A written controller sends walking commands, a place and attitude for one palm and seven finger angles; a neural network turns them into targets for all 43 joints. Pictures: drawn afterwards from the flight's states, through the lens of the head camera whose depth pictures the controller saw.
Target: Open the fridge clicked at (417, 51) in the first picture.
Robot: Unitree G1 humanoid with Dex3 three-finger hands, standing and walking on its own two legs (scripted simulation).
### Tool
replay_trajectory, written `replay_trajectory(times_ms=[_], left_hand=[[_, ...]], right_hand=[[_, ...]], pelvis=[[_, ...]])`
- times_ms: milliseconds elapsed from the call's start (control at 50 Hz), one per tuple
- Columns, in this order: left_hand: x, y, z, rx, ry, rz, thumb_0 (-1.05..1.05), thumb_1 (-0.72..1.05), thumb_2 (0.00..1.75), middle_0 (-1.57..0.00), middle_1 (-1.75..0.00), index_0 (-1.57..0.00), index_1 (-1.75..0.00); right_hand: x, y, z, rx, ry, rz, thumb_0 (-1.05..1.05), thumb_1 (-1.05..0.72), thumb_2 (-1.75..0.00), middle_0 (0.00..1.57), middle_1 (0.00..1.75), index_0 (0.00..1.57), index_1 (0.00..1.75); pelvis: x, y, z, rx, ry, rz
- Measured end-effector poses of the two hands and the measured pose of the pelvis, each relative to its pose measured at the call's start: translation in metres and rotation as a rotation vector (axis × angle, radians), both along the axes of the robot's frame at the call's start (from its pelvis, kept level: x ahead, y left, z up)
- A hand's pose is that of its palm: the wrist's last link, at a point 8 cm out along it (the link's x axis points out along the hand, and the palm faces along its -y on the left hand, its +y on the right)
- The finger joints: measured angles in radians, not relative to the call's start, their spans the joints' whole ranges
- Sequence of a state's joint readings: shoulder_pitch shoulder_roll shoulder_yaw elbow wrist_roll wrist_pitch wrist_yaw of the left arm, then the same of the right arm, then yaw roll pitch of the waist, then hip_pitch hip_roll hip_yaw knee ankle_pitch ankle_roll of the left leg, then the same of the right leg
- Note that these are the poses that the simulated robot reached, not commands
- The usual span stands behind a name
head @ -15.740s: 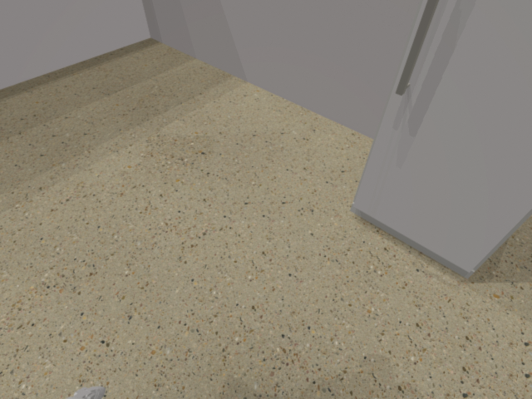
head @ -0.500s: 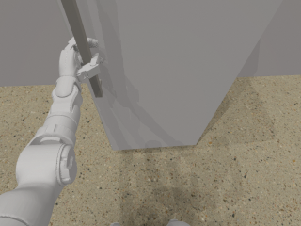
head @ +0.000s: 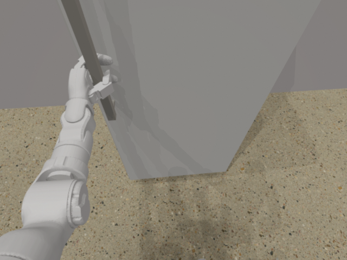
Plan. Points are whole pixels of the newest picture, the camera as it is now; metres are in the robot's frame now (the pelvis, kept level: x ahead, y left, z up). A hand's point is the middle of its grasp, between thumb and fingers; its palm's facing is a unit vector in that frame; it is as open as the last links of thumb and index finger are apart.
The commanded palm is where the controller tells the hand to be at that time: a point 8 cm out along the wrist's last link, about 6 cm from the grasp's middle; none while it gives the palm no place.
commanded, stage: grip the handle and tug to test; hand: left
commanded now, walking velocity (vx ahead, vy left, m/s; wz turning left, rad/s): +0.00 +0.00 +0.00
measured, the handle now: (89, 41) +0.53 +0.14 +0.21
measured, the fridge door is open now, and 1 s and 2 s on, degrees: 0 17 52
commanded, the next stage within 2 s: pull the door a little, standing still in 0.24 s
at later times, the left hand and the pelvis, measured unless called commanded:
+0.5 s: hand (109, 91) +0.47 +0.11 +0.13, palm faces +0.02 -1.00 +0.00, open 5.4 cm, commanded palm +0.42 +0.17 +0.13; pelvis +0.04 -0.01 +0.01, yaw +1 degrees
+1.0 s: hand (119, 141) +0.34 +0.08 +0.12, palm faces -0.06 -0.99 -0.11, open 5.9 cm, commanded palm +0.31 +0.14 +0.12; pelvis +0.03 -0.01 +0.02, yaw +0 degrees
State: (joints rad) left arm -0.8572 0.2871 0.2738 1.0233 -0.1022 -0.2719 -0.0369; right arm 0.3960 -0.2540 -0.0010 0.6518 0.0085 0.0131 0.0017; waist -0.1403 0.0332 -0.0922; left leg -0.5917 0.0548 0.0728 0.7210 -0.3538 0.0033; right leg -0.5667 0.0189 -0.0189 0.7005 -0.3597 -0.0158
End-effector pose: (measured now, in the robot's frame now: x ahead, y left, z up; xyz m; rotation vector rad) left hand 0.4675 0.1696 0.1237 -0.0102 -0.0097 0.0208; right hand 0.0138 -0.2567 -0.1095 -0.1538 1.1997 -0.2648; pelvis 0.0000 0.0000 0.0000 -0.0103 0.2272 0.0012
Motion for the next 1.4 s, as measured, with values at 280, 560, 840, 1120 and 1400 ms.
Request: replay_trajectory(times_ms=[280, 560, 840, 1120, 1400], left_hand=[[-0.013, -0.002, 0.000, -0.001, -0.006, 0.005, 0.02, 0.79, 0.79, -0.35, -1.40, -0.36, -1.40], [-0.027, -0.003, 0.002, 0.007, 0.013, 0.000, 0.02, 0.76, 0.80, -0.39, -1.40, -0.40, -1.40], [-0.109, -0.018, 0.002, 0.028, -0.033, -0.062, 0.01, 0.71, 0.73, -0.40, -1.40, -0.38, -1.40], [-0.177, -0.044, 0.005, 0.132, -0.034, -0.099, -0.02, 0.66, 0.70, -0.43, -1.40, -0.38, -1.40], [-0.252, -0.091, 0.007, 0.165, -0.014, -0.039, -0.03, 0.66, 0.69, -0.38, -1.35, -0.34, -1.40]], right_hand=[[0.052, -0.002, 0.007, 0.031, -0.082, 0.012, 0.01, -0.91, -0.90, 0.20, 0.30, 0.20, 0.30], [0.116, -0.004, 0.013, 0.027, -0.181, 0.100, 0.01, -0.91, -0.90, 0.20, 0.30, 0.20, 0.30], [0.148, 0.004, 0.031, 0.061, -0.341, 0.098, 0.01, -0.91, -0.90, 0.20, 0.30, 0.20, 0.30], [0.171, 0.025, 0.056, 0.021, -0.423, 0.159, 0.01, -0.91, -0.90, 0.20, 0.30, 0.20, 0.30], [0.075, -0.013, 0.019, 0.100, -0.328, 0.157, 0.01, -0.90, -0.90, 0.21, 0.30, 0.21, 0.30]], pelvis=[[0.028, -0.004, 0.008, 0.008, -0.023, -0.017], [0.037, -0.011, 0.011, 0.016, -0.050, 0.008], [0.043, -0.014, 0.017, 0.030, -0.128, -0.036], [0.007, -0.010, 0.024, 0.027, -0.198, 0.005], [-0.061, -0.066, 0.019, 0.040, -0.231, 0.066]])
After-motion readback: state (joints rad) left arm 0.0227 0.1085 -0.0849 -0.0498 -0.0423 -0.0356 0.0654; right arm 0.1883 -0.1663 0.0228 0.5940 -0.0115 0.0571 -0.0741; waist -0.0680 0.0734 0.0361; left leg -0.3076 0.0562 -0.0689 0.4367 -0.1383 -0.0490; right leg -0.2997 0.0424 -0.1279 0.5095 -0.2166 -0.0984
